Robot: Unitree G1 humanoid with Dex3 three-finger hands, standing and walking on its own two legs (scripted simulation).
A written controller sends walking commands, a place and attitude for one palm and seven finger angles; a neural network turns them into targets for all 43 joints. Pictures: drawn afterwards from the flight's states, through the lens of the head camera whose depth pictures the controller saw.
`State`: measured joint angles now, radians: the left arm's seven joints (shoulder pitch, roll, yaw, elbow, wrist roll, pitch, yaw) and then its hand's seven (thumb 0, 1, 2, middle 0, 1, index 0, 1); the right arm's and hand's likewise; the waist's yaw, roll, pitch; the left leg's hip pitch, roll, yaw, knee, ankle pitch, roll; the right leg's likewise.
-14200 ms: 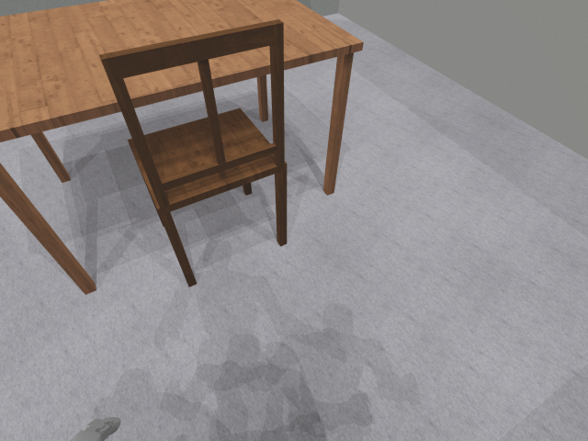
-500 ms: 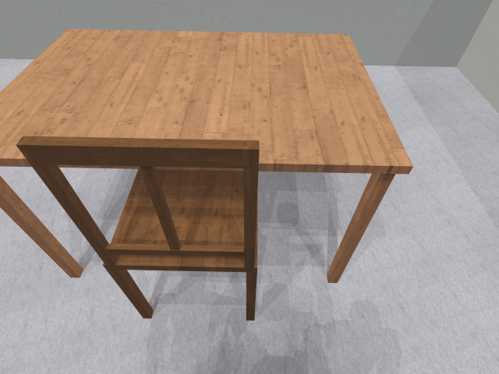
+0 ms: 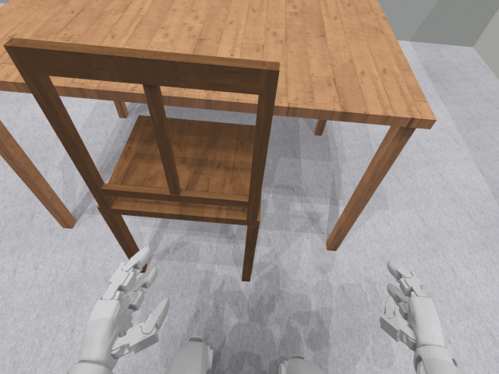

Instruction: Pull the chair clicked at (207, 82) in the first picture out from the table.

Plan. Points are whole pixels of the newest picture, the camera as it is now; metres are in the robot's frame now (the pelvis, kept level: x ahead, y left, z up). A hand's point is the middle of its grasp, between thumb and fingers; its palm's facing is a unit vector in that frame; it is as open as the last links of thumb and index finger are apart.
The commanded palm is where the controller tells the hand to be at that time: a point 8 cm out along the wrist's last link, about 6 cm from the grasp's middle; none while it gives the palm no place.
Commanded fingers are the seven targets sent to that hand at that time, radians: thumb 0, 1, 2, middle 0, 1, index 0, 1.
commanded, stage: raise the hand toward the chair's back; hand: left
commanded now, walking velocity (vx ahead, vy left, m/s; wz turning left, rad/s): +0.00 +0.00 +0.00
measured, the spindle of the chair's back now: (165, 147) +0.53 +0.22 +0.01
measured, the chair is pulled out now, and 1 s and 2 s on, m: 0.00 0.00 0.00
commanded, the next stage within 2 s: aim the fingers beside a spindle in 1.66 s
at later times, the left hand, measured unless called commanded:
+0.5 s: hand (113, 283) +0.23 +0.21 +0.05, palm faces +0.12 -0.99 -0.08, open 13.7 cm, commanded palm +0.20 +0.25 +0.04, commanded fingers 0.00 -0.22 0.42 -0.09 -0.12 -0.09 -0.12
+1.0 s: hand (117, 277) +0.24 +0.22 +0.03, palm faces -0.04 -1.00 -0.03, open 16.8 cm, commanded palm +0.23 +0.28 +0.05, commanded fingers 0.00 -0.50 0.30 -0.06 -0.08 -0.06 -0.08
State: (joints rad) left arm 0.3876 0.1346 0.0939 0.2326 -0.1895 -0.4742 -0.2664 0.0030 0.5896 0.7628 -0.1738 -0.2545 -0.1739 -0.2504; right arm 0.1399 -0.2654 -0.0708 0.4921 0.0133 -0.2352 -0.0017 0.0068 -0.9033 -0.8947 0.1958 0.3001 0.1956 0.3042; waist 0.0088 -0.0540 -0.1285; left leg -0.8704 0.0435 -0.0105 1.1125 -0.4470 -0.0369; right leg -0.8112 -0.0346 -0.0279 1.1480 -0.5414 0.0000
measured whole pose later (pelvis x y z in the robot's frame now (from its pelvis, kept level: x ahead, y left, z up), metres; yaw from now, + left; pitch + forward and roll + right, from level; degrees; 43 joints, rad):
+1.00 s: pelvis +0.01 +0.02 -0.01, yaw +0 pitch +15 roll -3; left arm 0.33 0.25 0.18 0.01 -0.26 -0.29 -0.30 -0.01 -0.48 0.31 -0.06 -0.09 -0.06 -0.08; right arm 0.20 -0.21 0.03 0.51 0.02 -0.19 -0.05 0.01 -0.90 -0.89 0.20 0.30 0.20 0.31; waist 0.00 0.04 -0.15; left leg -0.96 0.05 -0.05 1.18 -0.49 -0.01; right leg -0.85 -0.02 -0.06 1.13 -0.55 0.03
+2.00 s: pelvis +0.01 +0.01 -0.01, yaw +0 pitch +16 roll -3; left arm 0.22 0.24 0.21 0.13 -0.27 -0.37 -0.30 -0.02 -0.50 0.30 -0.06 -0.08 -0.06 -0.08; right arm 0.23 -0.25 0.01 0.56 0.02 -0.21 -0.06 0.01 -0.90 -0.89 0.20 0.30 0.20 0.30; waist -0.02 0.04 -0.15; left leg -0.96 0.05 -0.05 1.17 -0.48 -0.02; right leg -0.86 -0.02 -0.06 1.14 -0.55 0.01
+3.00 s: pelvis +0.01 +0.02 -0.03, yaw -1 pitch +22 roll -2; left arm -0.17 0.25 0.24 0.44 -0.21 -0.40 -0.23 -0.02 -0.50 0.30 -0.06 -0.08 -0.06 -0.08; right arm 0.24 -0.25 0.00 0.59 0.00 -0.11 -0.03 0.01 -0.90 -0.89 0.20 0.30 0.20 0.30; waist -0.05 0.03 -0.17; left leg -1.14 0.05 -0.03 1.27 -0.51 -0.01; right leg -1.05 -0.02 -0.03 1.24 -0.57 0.03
